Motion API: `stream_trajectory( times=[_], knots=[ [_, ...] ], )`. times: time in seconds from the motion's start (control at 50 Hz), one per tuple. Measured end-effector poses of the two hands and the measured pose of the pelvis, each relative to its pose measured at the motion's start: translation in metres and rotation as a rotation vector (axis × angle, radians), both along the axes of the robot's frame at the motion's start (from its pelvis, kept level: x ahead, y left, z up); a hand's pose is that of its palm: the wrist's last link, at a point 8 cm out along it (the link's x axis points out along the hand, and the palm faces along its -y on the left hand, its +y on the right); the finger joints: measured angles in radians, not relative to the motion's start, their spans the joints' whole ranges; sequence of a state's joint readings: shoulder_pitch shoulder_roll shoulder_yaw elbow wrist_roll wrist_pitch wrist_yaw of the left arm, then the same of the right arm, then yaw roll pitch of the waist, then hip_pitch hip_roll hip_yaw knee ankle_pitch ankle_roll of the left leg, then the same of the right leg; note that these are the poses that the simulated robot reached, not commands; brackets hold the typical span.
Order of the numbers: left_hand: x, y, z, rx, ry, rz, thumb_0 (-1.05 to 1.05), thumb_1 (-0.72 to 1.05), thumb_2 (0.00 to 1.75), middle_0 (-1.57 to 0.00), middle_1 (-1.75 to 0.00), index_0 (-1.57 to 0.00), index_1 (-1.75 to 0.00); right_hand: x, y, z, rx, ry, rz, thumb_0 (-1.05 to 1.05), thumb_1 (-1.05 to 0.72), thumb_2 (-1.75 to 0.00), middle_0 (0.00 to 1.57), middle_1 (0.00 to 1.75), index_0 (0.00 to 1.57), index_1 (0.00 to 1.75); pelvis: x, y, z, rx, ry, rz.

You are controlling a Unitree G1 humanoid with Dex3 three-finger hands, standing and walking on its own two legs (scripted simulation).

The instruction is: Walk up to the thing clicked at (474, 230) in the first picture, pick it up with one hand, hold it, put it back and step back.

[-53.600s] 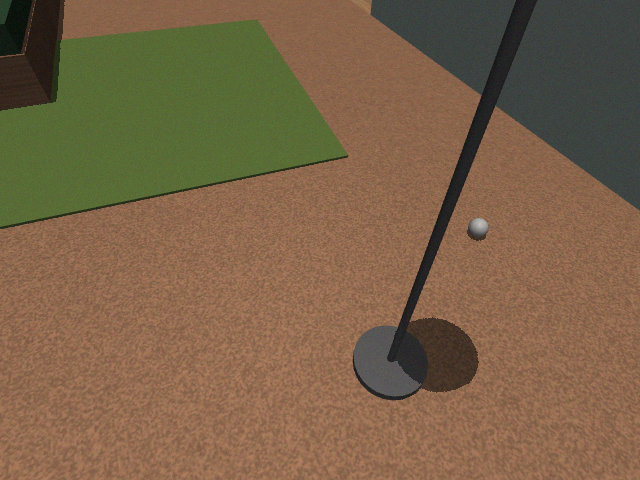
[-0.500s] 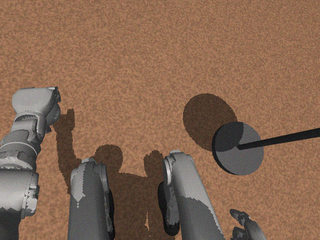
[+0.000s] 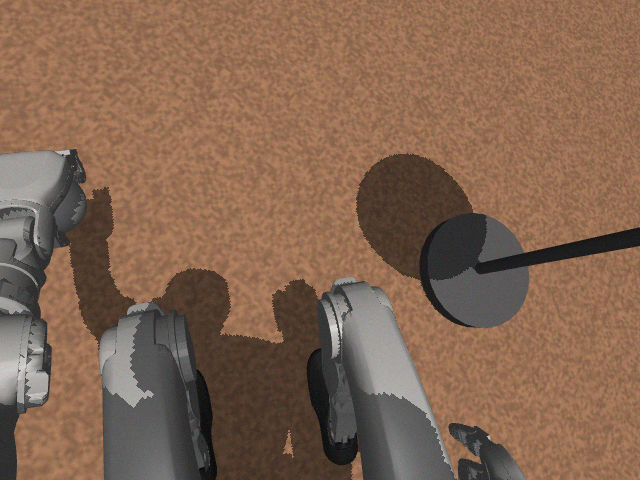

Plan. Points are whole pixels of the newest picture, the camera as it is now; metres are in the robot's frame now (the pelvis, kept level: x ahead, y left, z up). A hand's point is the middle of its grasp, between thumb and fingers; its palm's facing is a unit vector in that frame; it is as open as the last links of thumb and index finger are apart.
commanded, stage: crouch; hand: left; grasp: from above
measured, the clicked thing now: (50, 203) +0.46 +0.28 -0.19
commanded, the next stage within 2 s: lower in 0.36 s
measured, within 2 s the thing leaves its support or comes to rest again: neither
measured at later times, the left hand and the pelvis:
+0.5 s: hand (57, 210) +0.46 +0.28 -0.21, palm faces -0.46 -0.05 -0.89, open 10.2 cm; pelvis -0.01 +0.00 -0.04, yaw -2 degrees
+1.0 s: hand (73, 216) +0.47 +0.28 -0.27, palm faces -0.46 -0.06 -0.89, open 10.2 cm; pelvis +0.00 +0.00 -0.07, yaw -4 degrees
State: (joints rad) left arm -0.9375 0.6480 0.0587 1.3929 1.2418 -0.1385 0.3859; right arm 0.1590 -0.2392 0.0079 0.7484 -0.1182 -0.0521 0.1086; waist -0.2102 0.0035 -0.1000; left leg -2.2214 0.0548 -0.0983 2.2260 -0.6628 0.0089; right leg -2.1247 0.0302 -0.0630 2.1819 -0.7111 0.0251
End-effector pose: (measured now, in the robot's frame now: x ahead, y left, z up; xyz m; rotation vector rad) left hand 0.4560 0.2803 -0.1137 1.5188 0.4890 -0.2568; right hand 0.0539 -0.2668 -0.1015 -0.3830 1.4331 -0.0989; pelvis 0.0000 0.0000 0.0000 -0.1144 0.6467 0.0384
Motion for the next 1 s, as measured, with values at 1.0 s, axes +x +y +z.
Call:
stream_trajectory(
  times=[1.0],
  knots=[
    [0.017,0.003,-0.096,-0.009,0.003,0.005,0.0,-0.07,0.66,-0.56,-0.8,-0.6,-0.78,-0.018,0.001,-0.049,-0.006,0.075,0.086,0.0,-0.91,-0.9,0.2,0.3,0.21,0.3,0.001,-0.001,-0.068,-0.041,-0.066,-0.039]
  ],
)
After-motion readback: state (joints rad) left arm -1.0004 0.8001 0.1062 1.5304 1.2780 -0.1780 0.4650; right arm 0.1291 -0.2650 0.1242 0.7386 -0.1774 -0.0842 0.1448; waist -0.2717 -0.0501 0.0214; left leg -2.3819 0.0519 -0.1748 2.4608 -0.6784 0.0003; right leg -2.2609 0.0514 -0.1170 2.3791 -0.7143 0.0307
